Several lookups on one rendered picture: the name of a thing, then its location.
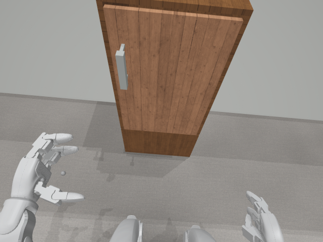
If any robot thigh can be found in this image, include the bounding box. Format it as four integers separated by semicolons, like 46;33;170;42
183;228;216;242
109;219;143;242

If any right robot hand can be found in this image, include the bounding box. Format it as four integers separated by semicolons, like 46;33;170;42
242;191;284;242

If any robot right thigh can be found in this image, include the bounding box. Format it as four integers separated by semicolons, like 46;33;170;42
183;228;216;242

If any cupboard door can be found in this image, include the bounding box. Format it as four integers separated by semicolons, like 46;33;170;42
103;5;243;135

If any handle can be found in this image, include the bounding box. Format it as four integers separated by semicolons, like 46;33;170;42
115;44;128;90

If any robot left thigh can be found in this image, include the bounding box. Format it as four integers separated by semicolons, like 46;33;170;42
109;219;143;242

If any left robot forearm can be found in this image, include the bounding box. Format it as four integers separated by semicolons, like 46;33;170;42
0;198;39;242

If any left robot hand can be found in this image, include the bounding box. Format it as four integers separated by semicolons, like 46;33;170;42
11;132;85;206

